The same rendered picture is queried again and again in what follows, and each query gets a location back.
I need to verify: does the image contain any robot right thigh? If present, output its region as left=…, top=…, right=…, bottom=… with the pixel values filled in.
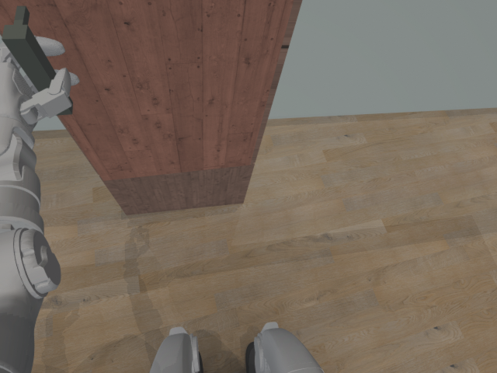
left=254, top=328, right=324, bottom=373

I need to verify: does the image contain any left robot upper arm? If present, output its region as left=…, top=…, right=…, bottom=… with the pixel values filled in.
left=0, top=228, right=61, bottom=373

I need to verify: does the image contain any handle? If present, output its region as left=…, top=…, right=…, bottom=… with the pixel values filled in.
left=2, top=6, right=73, bottom=116

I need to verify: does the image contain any left robot forearm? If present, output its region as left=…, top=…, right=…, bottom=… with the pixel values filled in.
left=0, top=117, right=44, bottom=235

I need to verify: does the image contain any robot left thigh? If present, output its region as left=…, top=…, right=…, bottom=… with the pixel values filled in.
left=149, top=333, right=200, bottom=373

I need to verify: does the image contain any robot thigh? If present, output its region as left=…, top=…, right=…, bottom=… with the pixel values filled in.
left=149, top=333, right=200, bottom=373
left=254, top=328, right=324, bottom=373

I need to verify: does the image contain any robot left hand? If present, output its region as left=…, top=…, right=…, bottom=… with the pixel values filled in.
left=0, top=36, right=80, bottom=133

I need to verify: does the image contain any cupboard door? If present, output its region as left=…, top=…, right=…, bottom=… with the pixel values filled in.
left=0, top=0, right=294, bottom=181

